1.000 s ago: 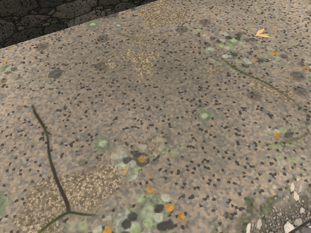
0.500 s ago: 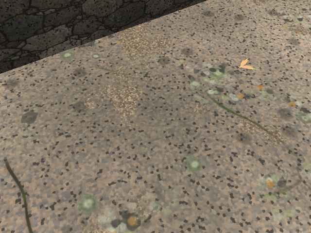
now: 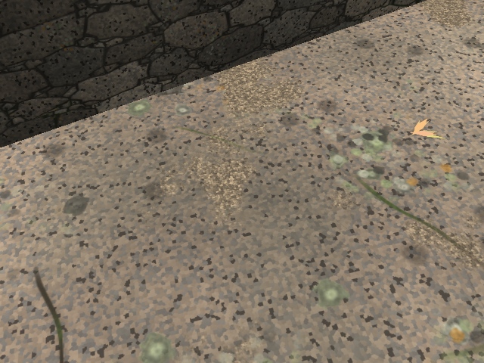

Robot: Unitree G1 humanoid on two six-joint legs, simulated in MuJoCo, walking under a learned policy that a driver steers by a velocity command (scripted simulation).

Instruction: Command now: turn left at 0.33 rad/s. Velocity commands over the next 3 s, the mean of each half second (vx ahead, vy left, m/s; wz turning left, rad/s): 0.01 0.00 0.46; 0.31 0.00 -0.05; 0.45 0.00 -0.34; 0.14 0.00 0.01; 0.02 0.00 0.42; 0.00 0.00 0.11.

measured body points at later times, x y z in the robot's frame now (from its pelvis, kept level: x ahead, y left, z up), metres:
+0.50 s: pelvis -0.02 +0.05 +0.00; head +0.01 +0.08 +0.45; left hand +0.08 +0.36 -0.12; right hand +0.18 -0.19 -0.08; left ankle -0.02 +0.14 -0.73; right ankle +0.01 -0.10 -0.65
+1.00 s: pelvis +0.10 +0.04 +0.01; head +0.11 +0.02 +0.46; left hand +0.07 +0.31 -0.10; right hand +0.32 -0.17 -0.08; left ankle +0.08 +0.18 -0.66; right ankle +0.07 -0.06 -0.73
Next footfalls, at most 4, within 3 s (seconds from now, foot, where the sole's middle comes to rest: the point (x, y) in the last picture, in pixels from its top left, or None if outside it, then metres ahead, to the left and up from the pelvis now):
0.34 left None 0.02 0.15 -0.77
0.84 right None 0.11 -0.05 -0.77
1.26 left None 0.36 0.23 -0.77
1.68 right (261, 326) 0.59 -0.01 -0.77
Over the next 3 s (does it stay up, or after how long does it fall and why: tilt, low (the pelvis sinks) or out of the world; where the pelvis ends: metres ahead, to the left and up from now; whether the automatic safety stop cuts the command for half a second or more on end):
stays up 0.47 0.10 0.00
